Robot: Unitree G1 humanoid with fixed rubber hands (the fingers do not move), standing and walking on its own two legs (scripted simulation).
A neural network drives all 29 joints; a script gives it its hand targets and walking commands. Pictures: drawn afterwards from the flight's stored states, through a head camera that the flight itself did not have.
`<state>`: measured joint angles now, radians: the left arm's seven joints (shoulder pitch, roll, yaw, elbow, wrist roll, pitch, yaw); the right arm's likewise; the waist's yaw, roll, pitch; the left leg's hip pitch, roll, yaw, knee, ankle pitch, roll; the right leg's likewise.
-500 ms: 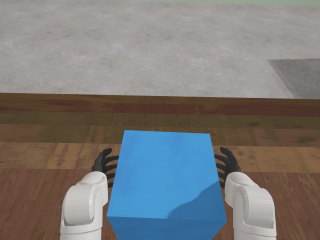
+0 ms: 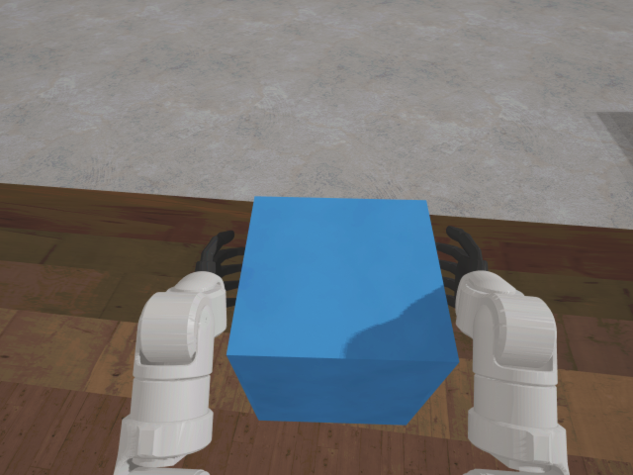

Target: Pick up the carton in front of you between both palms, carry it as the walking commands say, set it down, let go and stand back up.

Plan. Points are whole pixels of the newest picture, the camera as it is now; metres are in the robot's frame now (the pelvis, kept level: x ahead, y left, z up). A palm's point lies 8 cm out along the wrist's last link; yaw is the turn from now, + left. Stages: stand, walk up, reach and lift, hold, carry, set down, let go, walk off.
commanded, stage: carry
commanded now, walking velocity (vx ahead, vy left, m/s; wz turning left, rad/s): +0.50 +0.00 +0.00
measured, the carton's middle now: (335, 318) +0.33 +0.01 +0.02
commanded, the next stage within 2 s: none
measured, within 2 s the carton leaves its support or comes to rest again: neither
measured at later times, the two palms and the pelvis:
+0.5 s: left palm (281, 130) +0.69 +0.12 +0.08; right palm (448, 142) +0.66 -0.17 +0.08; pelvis +0.31 +0.02 +0.00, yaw -2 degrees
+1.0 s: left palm (301, 109) +1.00 +0.12 -0.06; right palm (414, 104) +1.03 -0.17 -0.05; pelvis +0.65 -0.05 -0.15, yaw -1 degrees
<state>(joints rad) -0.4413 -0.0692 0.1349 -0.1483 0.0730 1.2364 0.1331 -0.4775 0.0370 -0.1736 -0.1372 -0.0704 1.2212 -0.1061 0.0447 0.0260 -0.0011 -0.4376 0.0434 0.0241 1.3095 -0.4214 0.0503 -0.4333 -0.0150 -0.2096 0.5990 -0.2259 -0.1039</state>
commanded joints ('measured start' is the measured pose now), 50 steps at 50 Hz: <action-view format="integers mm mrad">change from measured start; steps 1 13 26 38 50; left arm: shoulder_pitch -788 -949 -912 -837 -1115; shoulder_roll -910 -974 -974 -800 -1154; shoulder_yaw -694 -562 -541 -548 -591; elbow -102 139 17 88 126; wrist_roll -488 -453 -325 -308 -568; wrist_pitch -40 -47 -88 -43 -74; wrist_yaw -260 -250 -163 -202 -260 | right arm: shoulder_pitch -635 -835 -995 -778 -866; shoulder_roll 949 1026 1164 1017 1075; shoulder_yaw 696 594 698 652 499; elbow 3 214 17 237 235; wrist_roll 408 406 579 484 356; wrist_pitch -12 -20 -65 -45 -47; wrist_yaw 211 201 250 262 187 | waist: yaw -9 13 -136 82 23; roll -101 -190 21 84 -60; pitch -416 -354 -482 -447 -416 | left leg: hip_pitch -229 -82 511 134 -394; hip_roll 31 -89 211 45 0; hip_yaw -30 169 -336 44 -62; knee -6 -677 -776 -126 -122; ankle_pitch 83 368 584 592 253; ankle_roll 19 28 242 40 -10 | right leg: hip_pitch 452 443 -317 454 396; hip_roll -274 -133 10 48 -199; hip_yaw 389 117 228 78 584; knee -240 -143 489 -35 52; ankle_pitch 190 650 -247 680 499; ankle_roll -82 -60 71 23 -128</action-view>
